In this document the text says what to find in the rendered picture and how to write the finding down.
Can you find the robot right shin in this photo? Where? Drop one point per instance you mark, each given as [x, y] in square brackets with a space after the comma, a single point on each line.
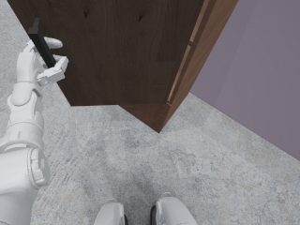
[167, 194]

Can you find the cupboard door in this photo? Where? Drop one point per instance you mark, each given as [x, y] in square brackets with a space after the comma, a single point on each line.
[120, 52]

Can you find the handle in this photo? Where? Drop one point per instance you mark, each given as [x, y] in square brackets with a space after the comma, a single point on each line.
[41, 44]

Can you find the robot left hand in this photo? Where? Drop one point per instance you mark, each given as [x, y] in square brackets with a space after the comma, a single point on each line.
[30, 69]

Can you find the right robot thigh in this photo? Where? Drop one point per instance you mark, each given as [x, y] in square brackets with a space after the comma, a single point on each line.
[172, 212]

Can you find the left robot upper arm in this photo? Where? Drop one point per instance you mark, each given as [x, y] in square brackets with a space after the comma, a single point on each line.
[22, 174]

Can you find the left robot forearm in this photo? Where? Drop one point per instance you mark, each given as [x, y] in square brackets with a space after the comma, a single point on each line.
[25, 126]

